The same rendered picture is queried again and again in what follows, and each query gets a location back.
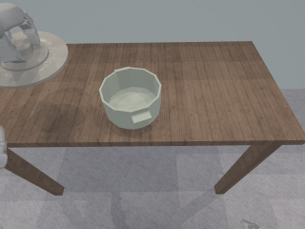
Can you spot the pot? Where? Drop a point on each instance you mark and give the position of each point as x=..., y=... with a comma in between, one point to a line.
x=131, y=97

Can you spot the robot right hand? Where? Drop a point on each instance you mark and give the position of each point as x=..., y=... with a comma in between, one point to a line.
x=248, y=225

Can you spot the knob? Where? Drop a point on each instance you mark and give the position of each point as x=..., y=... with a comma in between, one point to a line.
x=22, y=45

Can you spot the robot left hand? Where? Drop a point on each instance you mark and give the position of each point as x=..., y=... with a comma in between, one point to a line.
x=12, y=16

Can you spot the table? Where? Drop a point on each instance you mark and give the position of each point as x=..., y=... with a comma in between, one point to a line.
x=215, y=93

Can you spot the lid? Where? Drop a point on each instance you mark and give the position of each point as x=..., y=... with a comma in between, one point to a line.
x=45, y=62

